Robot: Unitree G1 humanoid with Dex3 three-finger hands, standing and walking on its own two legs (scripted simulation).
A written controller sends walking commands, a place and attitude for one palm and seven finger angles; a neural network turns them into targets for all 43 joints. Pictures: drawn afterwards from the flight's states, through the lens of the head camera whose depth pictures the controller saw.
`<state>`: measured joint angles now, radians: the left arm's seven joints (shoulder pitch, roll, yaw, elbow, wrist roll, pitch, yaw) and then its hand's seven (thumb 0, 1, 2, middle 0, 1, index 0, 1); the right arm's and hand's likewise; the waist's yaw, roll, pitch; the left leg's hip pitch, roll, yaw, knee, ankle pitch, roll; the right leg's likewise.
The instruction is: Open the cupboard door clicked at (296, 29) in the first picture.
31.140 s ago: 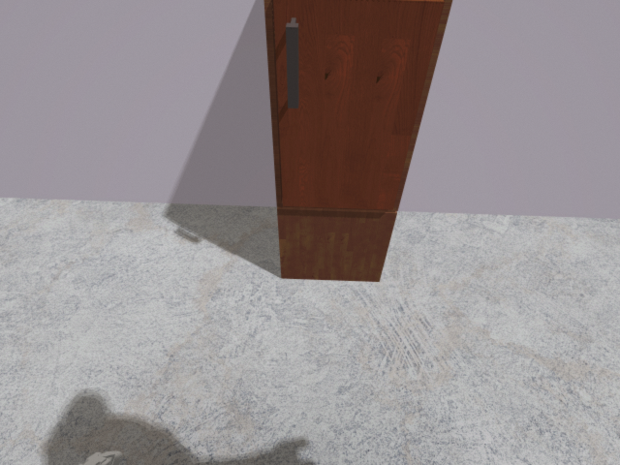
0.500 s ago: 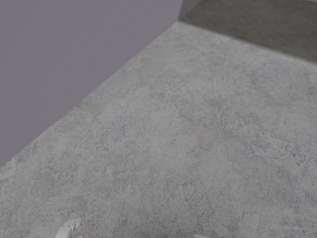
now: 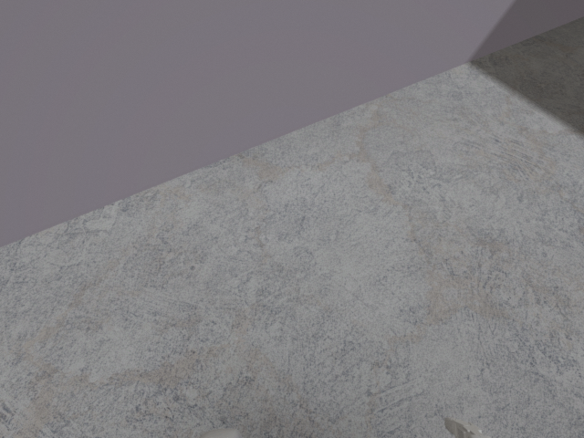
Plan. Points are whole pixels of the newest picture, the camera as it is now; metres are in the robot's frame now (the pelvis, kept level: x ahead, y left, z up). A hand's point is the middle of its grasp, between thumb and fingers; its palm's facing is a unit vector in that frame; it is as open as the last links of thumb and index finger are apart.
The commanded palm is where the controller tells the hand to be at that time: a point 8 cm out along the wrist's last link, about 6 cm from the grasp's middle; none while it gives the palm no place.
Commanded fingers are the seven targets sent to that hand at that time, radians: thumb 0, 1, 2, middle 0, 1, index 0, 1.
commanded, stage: turn to face it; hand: left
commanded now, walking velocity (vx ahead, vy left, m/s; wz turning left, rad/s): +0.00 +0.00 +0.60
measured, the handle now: out of the picture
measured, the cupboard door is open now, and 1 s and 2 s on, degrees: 45 45 45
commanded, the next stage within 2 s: none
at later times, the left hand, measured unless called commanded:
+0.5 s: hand out of the picture +0.07 +0.16 -0.13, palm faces +0.26 -0.92 -0.29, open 7.3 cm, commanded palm none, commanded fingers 0.00 0.90 0.90 -0.20 -0.30 -0.20 -0.30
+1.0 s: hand out of the picture -0.06 +0.19 -0.16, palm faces +0.59 -0.76 -0.26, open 7.4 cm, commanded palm none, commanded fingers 0.00 0.90 0.90 -0.20 -0.30 -0.20 -0.30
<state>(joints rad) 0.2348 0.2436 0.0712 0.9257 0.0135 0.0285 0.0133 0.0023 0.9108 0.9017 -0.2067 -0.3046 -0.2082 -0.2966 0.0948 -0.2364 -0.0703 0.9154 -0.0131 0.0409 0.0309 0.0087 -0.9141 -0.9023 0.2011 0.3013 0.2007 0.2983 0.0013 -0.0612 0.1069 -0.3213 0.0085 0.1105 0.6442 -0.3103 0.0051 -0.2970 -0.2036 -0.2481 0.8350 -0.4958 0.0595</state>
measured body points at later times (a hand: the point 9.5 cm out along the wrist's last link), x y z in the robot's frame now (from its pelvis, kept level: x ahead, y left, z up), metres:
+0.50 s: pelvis +0.02 -0.05 +0.02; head +0.07 -0.08 +0.46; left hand +0.06 +0.21 -0.10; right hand +0.13 -0.29 -0.15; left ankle -0.03 +0.08 -0.65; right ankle +0.03 -0.15 -0.72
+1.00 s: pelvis +0.02 -0.02 +0.01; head +0.06 +0.02 +0.46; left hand -0.09 +0.23 -0.14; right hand +0.27 -0.16 -0.12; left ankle -0.04 +0.06 -0.72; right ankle +0.06 -0.17 -0.64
